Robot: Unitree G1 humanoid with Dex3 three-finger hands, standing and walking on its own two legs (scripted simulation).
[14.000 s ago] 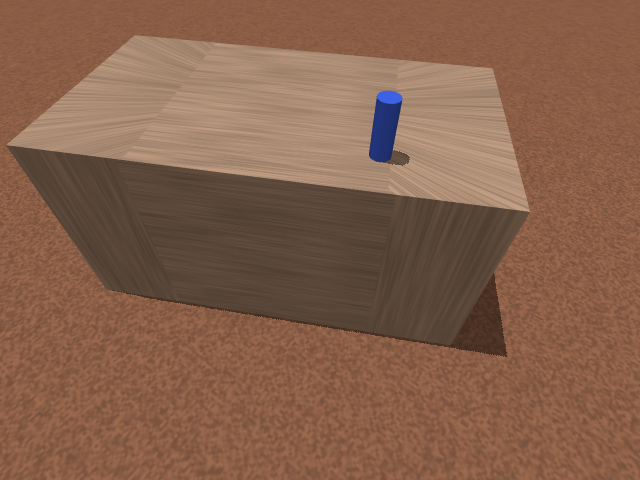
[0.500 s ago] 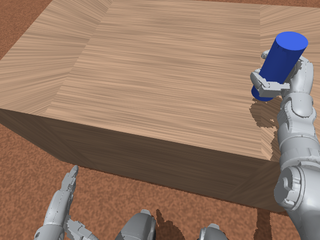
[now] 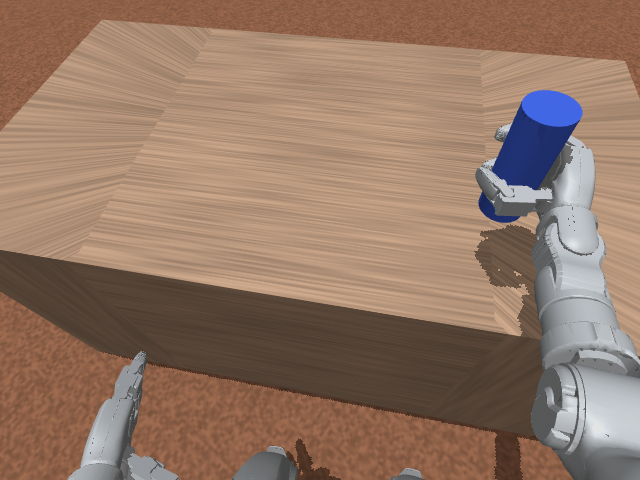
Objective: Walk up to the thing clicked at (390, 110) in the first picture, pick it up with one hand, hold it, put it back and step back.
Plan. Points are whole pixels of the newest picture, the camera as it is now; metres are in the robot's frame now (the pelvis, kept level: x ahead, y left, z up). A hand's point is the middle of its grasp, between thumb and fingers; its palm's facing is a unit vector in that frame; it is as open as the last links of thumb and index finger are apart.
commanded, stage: lift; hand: right
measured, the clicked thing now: (522, 163) +0.49 -0.16 +0.12
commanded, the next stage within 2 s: hold in 1.12 s
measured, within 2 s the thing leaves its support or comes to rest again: neither
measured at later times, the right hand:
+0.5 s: hand (547, 194) +0.40 -0.16 +0.16, palm faces +0.07 +1.00 -0.01, open 7.9 cm
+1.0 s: hand (574, 210) +0.35 -0.16 +0.20, palm faces +0.09 +1.00 -0.02, open 7.9 cm
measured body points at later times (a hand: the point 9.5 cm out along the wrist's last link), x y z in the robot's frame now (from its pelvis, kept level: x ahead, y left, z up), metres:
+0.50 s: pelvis +0.01 +0.01 +0.03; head +0.02 +0.02 +0.48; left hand +0.16 +0.27 -0.04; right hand +0.39 -0.21 +0.16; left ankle +0.01 +0.13 -0.69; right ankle +0.01 -0.12 -0.69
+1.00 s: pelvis +0.00 +0.01 +0.04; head -0.01 +0.03 +0.49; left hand +0.16 +0.26 -0.03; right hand +0.34 -0.21 +0.20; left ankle +0.01 +0.13 -0.69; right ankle +0.01 -0.12 -0.69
